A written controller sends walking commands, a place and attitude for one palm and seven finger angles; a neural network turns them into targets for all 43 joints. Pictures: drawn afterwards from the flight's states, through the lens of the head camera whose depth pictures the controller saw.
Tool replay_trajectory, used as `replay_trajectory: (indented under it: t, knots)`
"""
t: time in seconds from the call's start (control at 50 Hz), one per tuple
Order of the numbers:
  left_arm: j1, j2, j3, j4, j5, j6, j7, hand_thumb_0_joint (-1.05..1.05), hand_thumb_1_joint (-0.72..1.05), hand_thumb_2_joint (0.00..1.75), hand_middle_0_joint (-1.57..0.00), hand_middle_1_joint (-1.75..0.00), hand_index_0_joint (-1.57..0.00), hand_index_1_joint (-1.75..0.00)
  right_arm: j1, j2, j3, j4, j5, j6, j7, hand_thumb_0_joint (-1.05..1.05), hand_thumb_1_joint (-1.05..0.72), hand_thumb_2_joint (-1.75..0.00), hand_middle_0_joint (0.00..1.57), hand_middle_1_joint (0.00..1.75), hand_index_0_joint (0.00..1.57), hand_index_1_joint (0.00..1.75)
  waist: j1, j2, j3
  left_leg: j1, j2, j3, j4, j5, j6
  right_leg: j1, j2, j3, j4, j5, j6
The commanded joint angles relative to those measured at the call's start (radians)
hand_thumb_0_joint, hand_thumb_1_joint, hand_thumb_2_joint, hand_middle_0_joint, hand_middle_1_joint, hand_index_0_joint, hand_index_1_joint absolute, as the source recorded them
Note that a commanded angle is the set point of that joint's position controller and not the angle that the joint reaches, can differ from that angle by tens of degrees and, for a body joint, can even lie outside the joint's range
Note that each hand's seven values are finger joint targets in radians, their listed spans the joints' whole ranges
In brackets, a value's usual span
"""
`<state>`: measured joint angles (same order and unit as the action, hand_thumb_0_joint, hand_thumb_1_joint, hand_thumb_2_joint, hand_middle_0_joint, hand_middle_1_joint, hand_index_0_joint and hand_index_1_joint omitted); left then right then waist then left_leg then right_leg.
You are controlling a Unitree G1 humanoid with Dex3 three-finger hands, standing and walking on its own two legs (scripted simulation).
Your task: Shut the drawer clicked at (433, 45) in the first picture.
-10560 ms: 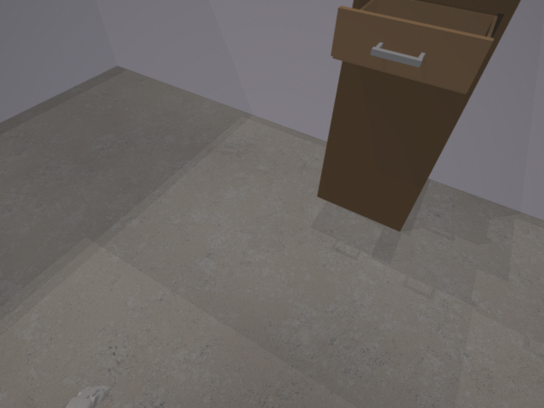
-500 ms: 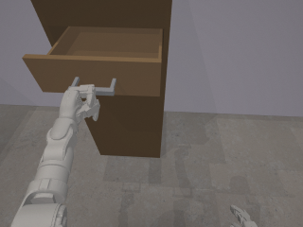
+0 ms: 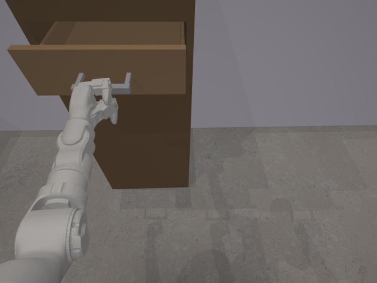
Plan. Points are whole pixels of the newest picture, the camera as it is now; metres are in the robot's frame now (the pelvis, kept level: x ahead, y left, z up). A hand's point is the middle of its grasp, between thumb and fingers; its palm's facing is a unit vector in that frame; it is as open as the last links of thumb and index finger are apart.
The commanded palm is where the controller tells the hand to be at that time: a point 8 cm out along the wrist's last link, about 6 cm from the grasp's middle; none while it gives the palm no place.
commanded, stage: push the drawer shut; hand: left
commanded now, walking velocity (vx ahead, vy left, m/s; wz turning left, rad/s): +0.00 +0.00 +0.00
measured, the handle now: (103, 83) +0.53 +0.20 +0.12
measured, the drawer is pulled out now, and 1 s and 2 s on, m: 0.12 0.01 0.00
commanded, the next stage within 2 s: pull the fist back off the drawer in 1.34 s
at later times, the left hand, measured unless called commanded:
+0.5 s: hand (115, 87) +0.51 +0.16 +0.13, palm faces +0.01 -1.00 -0.01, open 3.3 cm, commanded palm +0.50 +0.21 +0.12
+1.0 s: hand (119, 71) +0.57 +0.16 +0.13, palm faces +0.02 -1.00 -0.01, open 3.4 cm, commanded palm +0.56 +0.21 +0.12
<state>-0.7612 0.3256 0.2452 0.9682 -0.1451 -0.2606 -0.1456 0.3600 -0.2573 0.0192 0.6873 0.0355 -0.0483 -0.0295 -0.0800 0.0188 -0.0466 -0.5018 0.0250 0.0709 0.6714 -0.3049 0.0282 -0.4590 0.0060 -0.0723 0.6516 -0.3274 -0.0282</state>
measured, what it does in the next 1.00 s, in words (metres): stands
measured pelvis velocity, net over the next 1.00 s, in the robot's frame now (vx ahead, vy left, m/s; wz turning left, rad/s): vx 0.01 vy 0.01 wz -0.02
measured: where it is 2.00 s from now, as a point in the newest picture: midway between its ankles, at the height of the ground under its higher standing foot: outside the picture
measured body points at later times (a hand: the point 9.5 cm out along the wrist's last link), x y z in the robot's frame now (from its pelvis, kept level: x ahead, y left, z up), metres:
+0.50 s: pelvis +0.00 +0.00 -0.01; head +0.09 +0.01 +0.43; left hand +0.51 +0.22 +0.13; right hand +0.01 -0.27 -0.12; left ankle +0.02 +0.10 -0.72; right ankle +0.00 -0.10 -0.72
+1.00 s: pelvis +0.01 +0.01 -0.01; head +0.13 +0.01 +0.42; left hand +0.56 +0.22 +0.13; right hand -0.04 -0.26 -0.12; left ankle +0.02 +0.10 -0.72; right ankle +0.00 -0.10 -0.72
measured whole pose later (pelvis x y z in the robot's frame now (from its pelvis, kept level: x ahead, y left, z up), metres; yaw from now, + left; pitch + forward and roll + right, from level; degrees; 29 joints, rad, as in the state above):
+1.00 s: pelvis +0.01 +0.01 -0.01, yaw -1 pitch +18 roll -2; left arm -1.16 0.57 0.38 1.32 -0.03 -0.26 -0.16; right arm 0.46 -0.27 0.03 0.68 -0.02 0.00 0.00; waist -0.21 0.03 -0.06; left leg -0.73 0.05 0.06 0.77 -0.35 0.03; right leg -0.66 0.03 -0.08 0.69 -0.34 -0.02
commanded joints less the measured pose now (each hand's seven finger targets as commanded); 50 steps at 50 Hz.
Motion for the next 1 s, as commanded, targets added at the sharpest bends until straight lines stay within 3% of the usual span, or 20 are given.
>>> replay_trajectory:
  t: [0.0, 0.02, 0.08, 0.14, 0.22, 0.24, 0.28, 0.42, 0.44, 0.46, 0.48, 0.54, 0.62, 0.64, 0.68, 0.76, 0.82, 0.88, 0.92, 0.98]
  knots:
    - [-0.548, 0.196, 0.029, -0.197, 0.0, -0.089, 0.005, 0.0, 0.9, 0.9, -1.4, -1.6, -1.4, -1.6, 0.046, -0.149, -0.053, -0.09, -0.007, -0.032, -0.006, 0.0, -0.9, -0.9, 0.2, 0.3, 0.2, 0.3, -0.027, 0.031, -0.343, 0.256, -0.015, -0.094, -0.057, 0.219, 0.002, 0.011, 0.032, 0.043, -0.074, 0.248, 0.006]
    - [-0.569, 0.201, 0.034, -0.184, 0.0, -0.093, 0.005, 0.0, 0.9, 0.9, -1.4, -1.6, -1.4, -1.6, 0.053, -0.152, -0.055, -0.088, -0.009, -0.031, -0.008, 0.0, -0.9, -0.9, 0.2, 0.3, 0.2, 0.3, -0.037, -0.001, -0.334, 0.251, -0.014, -0.094, -0.053, 0.215, 0.007, 0.005, 0.035, 0.045, -0.077, 0.245, 0.009]
    - [-0.605, 0.247, 0.069, -0.144, 0.004, -0.098, 0.002, 0.0, 0.9, 0.9, -1.4, -1.6, -1.4, -1.6, 0.067, -0.154, -0.054, -0.083, -0.01, -0.025, -0.01, 0.0, -0.9, -0.9, 0.2, 0.3, 0.2, 0.3, -0.039, 0.001, -0.345, 0.221, -0.019, -0.086, -0.05, 0.194, 0.009, 0.02, 0.032, 0.054, -0.077, 0.247, 0.012]
    - [-0.641, 0.258, 0.065, -0.111, 0.013, -0.104, -0.008, 0.0, 0.9, 0.9, -1.4, -1.6, -1.4, -1.6, 0.079, -0.154, -0.051, -0.076, -0.012, -0.02, -0.012, 0.0, -0.9, -0.9, 0.2, 0.3, 0.2, 0.3, -0.049, 0.046, -0.365, 0.228, -0.017, -0.09, -0.04, 0.203, 0.008, -0.001, 0.031, 0.055, -0.069, 0.247, 0.011]
    - [-0.682, 0.322, 0.111, -0.067, 0.013, -0.109, -0.018, 0.0, 0.9, 0.9, -1.4, -1.6, -1.4, -1.6, 0.107, -0.164, -0.051, -0.068, -0.018, -0.015, -0.015, 0.0, -0.9, -0.9, 0.2, 0.3, 0.2, 0.3, -0.059, -0.005, -0.385, 0.192, -0.018, -0.089, -0.026, 0.201, 0.014, 0.021, 0.034, 0.062, -0.068, 0.261, 0.015]
    - [-0.693, 0.314, 0.097, -0.059, 0.017, -0.109, -0.021, 0.0, 0.9, 0.9, -1.4, -1.6, -1.4, -1.6, 0.103, -0.16, -0.05, -0.071, -0.015, -0.014, -0.015, 0.0, -0.9, -0.9, 0.2, 0.3, 0.2, 0.3, -0.064, 0.032, -0.386, 0.195, -0.019, -0.086, -0.024, 0.201, 0.013, 0.008, 0.032, 0.065, -0.067, 0.262, 0.016]
    - [-0.731, 0.304, 0.085, -0.027, 0.021, -0.104, -0.026, 0.0, 0.9, 0.9, -1.4, -1.6, -1.4, -1.6, 0.114, -0.162, -0.048, -0.063, -0.018, -0.014, -0.014, 0.0, -0.9, -0.9, 0.2, 0.3, 0.2, 0.3, -0.081, 0.04, -0.361, 0.184, -0.017, -0.089, -0.018, 0.182, 0.013, -0.027, 0.033, 0.063, -0.069, 0.24, 0.019]
    - [-0.78, 0.409, 0.149, 0.028, 0.036, -0.106, -0.032, 0.0, 0.9, 0.9, -1.4, -1.6, -1.4, -1.6, 0.164, -0.178, -0.05, -0.056, -0.028, -0.007, -0.013, 0.0, -0.9, -0.9, 0.2, 0.3, 0.2, 0.3, -0.091, 0.044, -0.428, 0.161, -0.016, -0.092, 0.01, 0.209, 0.017, -0.018, 0.035, 0.071, -0.053, 0.263, 0.02]
    - [-0.794, 0.371, 0.108, 0.034, 0.04, -0.104, -0.037, 0.0, 0.9, 0.9, -1.4, -1.6, -1.4, -1.6, 0.159, -0.173, -0.047, -0.058, -0.027, -0.007, -0.011, 0.0, -0.9, -0.9, 0.2, 0.3, 0.2, 0.3, -0.103, 0.085, -0.415, 0.169, -0.014, -0.092, 0.01, 0.211, 0.014, -0.049, 0.034, 0.068, -0.052, 0.258, 0.021]
    - [-0.811, 0.371, 0.113, 0.043, 0.039, -0.102, -0.036, 0.0, 0.9, 0.9, -1.4, -1.6, -1.4, -1.6, 0.174, -0.175, -0.048, -0.051, -0.029, -0.006, -0.01, 0.0, -0.9, -0.9, 0.2, 0.3, 0.2, 0.3, -0.109, 0.064, -0.413, 0.167, -0.011, -0.097, 0.014, 0.212, 0.013, -0.061, 0.036, 0.063, -0.051, 0.25, 0.022]
    - [-0.83, 0.378, 0.113, 0.036, 0.044, -0.104, -0.037, 0.0, 0.9, 0.9, -1.4, -1.6, -1.4, -1.6, 0.177, -0.177, -0.05, -0.05, -0.033, -0.007, -0.009, 0.0, -0.9, -0.9, 0.2, 0.3, 0.2, 0.3, -0.113, 0.092, -0.421, 0.176, -0.01, -0.097, 0.018, 0.217, 0.012, -0.073, 0.036, 0.064, -0.049, 0.25, 0.023]
    - [-0.835, 0.446, 0.163, 0.038, 0.05, -0.106, -0.035, 0.0, 0.9, 0.9, -1.4, -1.6, -1.4, -1.6, 0.201, -0.187, -0.052, -0.051, -0.038, -0.001, -0.007, 0.0, -0.9, -0.9, 0.2, 0.3, 0.2, 0.3, -0.106, 0.08, -0.475, 0.175, -0.011, -0.097, 0.03, 0.264, 0.015, -0.039, 0.039, 0.067, -0.039, 0.299, 0.023]
    - [-0.847, 0.385, 0.126, 0.04, 0.052, -0.107, -0.037, 0.0, 0.9, 0.9, -1.4, -1.6, -1.4, -1.6, 0.219, -0.181, -0.054, -0.047, -0.043, 0.009, 0.001, 0.0, -0.9, -0.9, 0.2, 0.3, 0.2, 0.3, -0.121, 0.085, -0.471, 0.2, -0.007, -0.101, 0.041, 0.315, 0.015, -0.066, 0.046, 0.055, -0.033, 0.328, 0.021]
    - [-0.828, 0.413, 0.147, 0.061, 0.057, -0.102, -0.034, 0.0, 0.9, 0.9, -1.4, -1.6, -1.4, -1.6, 0.226, -0.185, -0.054, -0.046, -0.044, 0.012, 0.002, 0.0, -0.9, -0.9, 0.2, 0.3, 0.2, 0.3, -0.111, 0.091, -0.465, 0.19, -0.006, -0.1, 0.041, 0.314, 0.013, -0.068, 0.047, 0.056, -0.033, 0.326, 0.022]
    - [-0.852, 0.452, 0.165, 0.065, 0.064, -0.096, -0.027, 0.0, 0.9, 0.9, -1.4, -1.6, -1.4, -1.6, 0.237, -0.192, -0.055, -0.044, -0.046, 0.02, 0.002, 0.0, -0.9, -0.9, 0.2, 0.3, 0.2, 0.3, -0.121, 0.073, -0.464, 0.171, -0.005, -0.1, 0.039, 0.305, 0.015, -0.059, 0.046, 0.059, -0.036, 0.325, 0.024]
    - [-0.89, 0.449, 0.154, 0.07, 0.079, -0.09, -0.02, 0.0, 0.9, 0.9, -1.4, -1.6, -1.4, -1.6, 0.256, -0.191, -0.055, -0.042, -0.05, 0.028, 0.006, 0.0, -0.9, -0.9, 0.2, 0.3, 0.2, 0.3, -0.132, 0.116, -0.462, 0.18, -0.004, -0.102, 0.048, 0.328, 0.013, -0.084, 0.047, 0.056, -0.032, 0.335, 0.022]
    - [-0.923, 0.481, 0.17, 0.107, 0.09, -0.083, -0.013, 0.0, 0.9, 0.9, -1.4, -1.6, -1.4, -1.6, 0.278, -0.199, -0.052, -0.031, -0.056, 0.033, 0.006, 0.0, -0.9, -0.9, 0.2, 0.3, 0.2, 0.3, -0.151, 0.081, -0.44, 0.159, -0.002, -0.11, 0.053, 0.325, 0.017, -0.096, 0.05, 0.053, -0.033, 0.325, 0.023]
    - [-0.944, 0.492, 0.173, 0.103, 0.099, -0.084, -0.014, 0.0, 0.9, 0.9, -1.4, -1.6, -1.4, -1.6, 0.29, -0.2, -0.054, -0.033, -0.061, 0.035, 0.008, 0.0, -0.9, -0.9, 0.2, 0.3, 0.2, 0.3, -0.15, 0.127, -0.488, 0.188, 0.002, -0.116, 0.062, 0.352, 0.011, -0.114, 0.048, 0.052, -0.023, 0.329, 0.022]
    - [-0.964, 0.459, 0.149, 0.094, 0.101, -0.09, -0.014, 0.0, 0.9, 0.9, -1.4, -1.6, -1.4, -1.6, 0.299, -0.198, -0.054, -0.029, -0.065, 0.036, 0.014, 0.0, -0.9, -0.9, 0.2, 0.3, 0.2, 0.3, -0.156, 0.164, -0.51, 0.231, 0.004, -0.124, 0.074, 0.403, 0.008, -0.138, 0.052, 0.046, -0.013, 0.346, 0.017]
    - [-0.97, 0.479, 0.162, 0.127, 0.102, -0.08, -0.013, 0.0, 0.9, 0.9, -1.4, -1.6, -1.4, -1.6, 0.311, -0.204, -0.054, -0.023, -0.068, 0.041, 0.016, 0.0, -0.9, -0.9, 0.2, 0.3, 0.2, 0.3, -0.167, 0.136, -0.502, 0.207, 0.007, -0.123, 0.077, 0.389, 0.009, -0.141, 0.054, 0.046, -0.02, 0.339, 0.023]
